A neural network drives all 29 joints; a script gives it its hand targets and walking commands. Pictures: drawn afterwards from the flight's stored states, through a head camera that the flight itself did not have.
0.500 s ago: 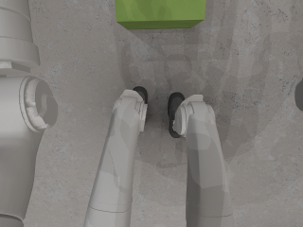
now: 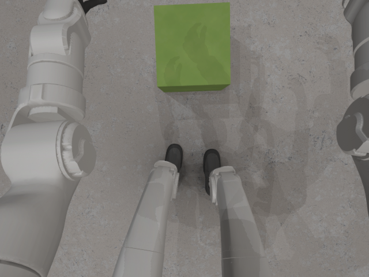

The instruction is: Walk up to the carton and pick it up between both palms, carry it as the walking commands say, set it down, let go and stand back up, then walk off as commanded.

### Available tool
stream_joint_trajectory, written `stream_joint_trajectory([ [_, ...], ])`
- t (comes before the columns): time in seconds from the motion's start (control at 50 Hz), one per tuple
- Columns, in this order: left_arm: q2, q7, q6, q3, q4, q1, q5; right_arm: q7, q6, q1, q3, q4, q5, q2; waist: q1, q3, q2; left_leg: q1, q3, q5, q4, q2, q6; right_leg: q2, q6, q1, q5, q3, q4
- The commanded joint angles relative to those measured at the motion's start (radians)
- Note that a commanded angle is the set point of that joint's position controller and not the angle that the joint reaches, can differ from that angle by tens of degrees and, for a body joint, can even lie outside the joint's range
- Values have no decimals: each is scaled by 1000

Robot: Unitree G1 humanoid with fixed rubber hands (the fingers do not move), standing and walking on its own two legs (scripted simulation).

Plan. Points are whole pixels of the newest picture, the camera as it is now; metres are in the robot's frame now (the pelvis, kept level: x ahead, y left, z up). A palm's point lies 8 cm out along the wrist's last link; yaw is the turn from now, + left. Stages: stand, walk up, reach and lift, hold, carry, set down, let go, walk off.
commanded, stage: let go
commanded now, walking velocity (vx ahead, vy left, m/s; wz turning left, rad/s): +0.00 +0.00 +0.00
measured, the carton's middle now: (192, 54) +0.59 +0.03 -0.56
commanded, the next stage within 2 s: stand in 1.38 s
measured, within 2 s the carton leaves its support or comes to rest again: neither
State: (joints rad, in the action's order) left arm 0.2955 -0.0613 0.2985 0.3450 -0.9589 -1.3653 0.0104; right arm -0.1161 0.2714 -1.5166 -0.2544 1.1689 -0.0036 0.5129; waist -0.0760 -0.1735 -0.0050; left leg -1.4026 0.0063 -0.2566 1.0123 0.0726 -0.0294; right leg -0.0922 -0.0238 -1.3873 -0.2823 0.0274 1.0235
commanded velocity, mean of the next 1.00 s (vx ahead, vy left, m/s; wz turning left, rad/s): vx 0.00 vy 0.00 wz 0.00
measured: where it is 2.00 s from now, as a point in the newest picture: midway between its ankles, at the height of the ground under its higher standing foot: (191, 177)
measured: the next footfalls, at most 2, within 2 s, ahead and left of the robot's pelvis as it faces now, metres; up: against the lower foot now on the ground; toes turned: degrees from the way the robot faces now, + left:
none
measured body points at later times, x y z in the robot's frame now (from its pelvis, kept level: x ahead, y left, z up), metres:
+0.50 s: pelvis +0.09 +0.01 +0.07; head +0.29 +0.01 +0.47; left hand +0.44 +0.24 -0.03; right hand +0.48 -0.21 -0.02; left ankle +0.09 +0.09 -0.63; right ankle +0.08 -0.09 -0.63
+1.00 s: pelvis +0.06 -0.02 +0.10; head +0.06 -0.02 +0.55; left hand +0.24 +0.22 +0.04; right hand +0.25 -0.24 +0.04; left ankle +0.09 +0.09 -0.63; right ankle +0.08 -0.09 -0.64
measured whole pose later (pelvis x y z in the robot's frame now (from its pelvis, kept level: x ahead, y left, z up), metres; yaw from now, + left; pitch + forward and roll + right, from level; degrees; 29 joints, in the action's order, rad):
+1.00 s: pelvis +0.06 -0.02 +0.10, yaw +2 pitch -5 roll +0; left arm 0.22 0.09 0.12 0.06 -0.41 0.20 0.02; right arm -0.07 0.11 0.19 -0.04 0.45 -0.05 0.20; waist 0.01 -0.08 0.00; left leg -0.18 0.05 -0.22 0.48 0.05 -0.02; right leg -0.08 -0.06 -0.15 -0.24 0.01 0.47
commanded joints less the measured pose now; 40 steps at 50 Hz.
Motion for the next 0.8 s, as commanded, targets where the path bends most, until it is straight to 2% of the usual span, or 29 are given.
stream_joint_trajectory([
  [0.0,146,35,-58,40,114,-30,115,37,-31,39,-95,-44,-131,31,12,1022,-52,536,12,171,-128,-63,91,66,43,525,207,35,-137],
  [0.06,106,67,-89,21,194,64,121,71,-78,104,-112,-249,-160,-7,25,1088,-47,528,-12,256,-163,-44,71,80,40,713,390,67,-171],
  [0.08,90,69,-110,-8,321,65,111,76,-99,116,-89,-333,-141,-11,25,1189,-20,609,2,361,-181,-46,74,68,36,796,475,69,-167],
  [0.12,140,67,-150,6,401,72,96,97,-138,109,-92,-452,-81,-21,-22,1277,14,788,40,577,-158,-56,64,71,48,693,521,72,-157],
  [0.14,83,69,-145,-39,355,87,77,96,-139,148,-75,-435,-79,-11,13,1184,36,809,42,577,-171,-67,60,70,37,621,472,83,-215],
  [0.16,56,83,-133,-48,304,188,66,111,-138,204,-67,-461,-67,-16,4,1204,38,871,57,630,-163,-71,63,73,44,598,460,74,-217],
  [0.18,75,84,-141,-42,328,280,74,107,-139,288,0,-476,-59,-86,-30,1299,-8,887,60,654,-160,-57,51,64,51,728,522,81,-202],
  [0.2,69,85,-153,-60,377,320,53,117,-145,333,-29,-507,-85,-58,17,1303,-7,873,69,717,-155,-64,57,67,30,746,592,101,-211],
  [0.22,51,87,-159,-78,352,413,51,114,-146,502,9,-452,-81,-139,21,1347,-59,942,87,785,-152,-72,49,65,31,766,591,94,-220],
  [0.24,83,94,-174,-63,401,460,52,116,-151,501,37,-521,-66,-121,12,1375,-83,880,71,737,-152,-57,36,63,39,855,663,104,-201],
  [0.26,50,101,-180,-107,363,611,55,126,-155,628,3,-523,-115,-115,46,1368,-104,833,73,738,-174,-58,43,70,29,919,718,109,-198],
  [0.28,67,103,-192,-84,385,685,61,137,-161,697,0,-559,-129,-88,36,1328,-120,745,58,610,-212,-44,50,90,22,1045,776,133,-208],
  [0.32,31,103,-197,-100,343,701,57,130,-168,729,-14,-512,-115,-114,37,1164,-109,723,69,569,-252,-54,44,76,24,938,673,108,-234],
  [0.34,31,111,-206,-113,382,711,60,131,-181,748,-12,-489,-89,-120,9,1046,-32,861,82,585,-285,-68,37,73,36,748,510,81,-295],
  [0.36,-3,112,-213,-130,383,719,41,119,-202,680,16,-603,-56,-147,6,982,-21,922,108,667,-276,-87,31,53,29,646,471,73,-309],
  [0.38,-14,112,-224,-133,390,750,32,118,-210,746,34,-580,-39,-188,-6,930,7,1013,118,705,-266,-93,26,57,28,566,401,56,-332],
  [0.4,-43,112,-237,-163,388,728,11,111,-224,750,45,-579,-27,-200,24,843,15,1035,129,763,-266,-108,21,51,23,486,394,61,-349],
  [0.42,-39,117,-236,-158,377,782,11,101,-230,786,61,-544,-27,-193,14,782,44,1042,132,687,-283,-112,37,59,16,493,320,48,-363],
  [0.48,-30,95,-252,-174,348,979,38,93,-223,1051,67,-405,-79,-239,-7,802,40,1163,169,820,-297,-133,57,68,17,559,303,44,-385],
  [0.52,-68,91,-265,-212,387,1150,36,95,-248,1198,70,-478,-75,-222,27,848,49,1286,182,958,-296,-130,66,61,11,645,419,56,-417],
  [0.54,-32,93,-283,-180,434,1100,38,101,-262,1144,46,-511,-68,-191,9,866,39,1284,177,913,-298,-120,74,55,23,651,392,45,-417],
  [0.56,-24,90,-289,-163,456,1105,47,103,-273,1146,18,-561,-82,-153,31,841,35,1219,165,894,-309,-114,72,65,22,694,457,62,-435],
  [0.58,-23,88,-295,-165,431,1236,53,107,-285,1239,27,-621,-88,-173,28,833,-11,1319,165,849,-324,-119,52,69,31,737,430,54,-444],
  [0.6,3,100,-299,-178,497,1163,32,104,-285,1221,52,-665,-51,-165,56,792,11,1215,131,668,-348,-95,47,74,27,815,423,49,-462],
  [0.62,-10,111,-297,-178,529,1358,41,109,-294,1362,16,-767,-96,-141,88,855,-51,1245,115,585,-381,-85,48,86,22,1009,482,72,-472],
  [0.68,-5,112,-305,-235,659,1405,-7,85,-272,1480,90,-744,-32,-194,72,714,-4,1248,85,416,-473,-77,38,80,23,1079,319,40,-516],
  [0.74,-3,121,-271,-300,641,1380,-47,75,-241,1414,143,-747,-18,-230,104,416,11,1123,66,116,-554,-92,38,89,4,1055,101,26,-574],
  [0.76,10,121,-270,-288,656,1382,-34,69,-240,1421,167,-759,-9,-255,70,352,14,1126,65,67,-583,-85,32,87,6,1097,72,18,-587],
  [0.78,13,118,-254,-290,664,1418,-26,59,-235,1457,172,-771,-9,-243,75,300,51,1130,60,-23,-605,-94,38,91,5,1103,-4,16,-598],
])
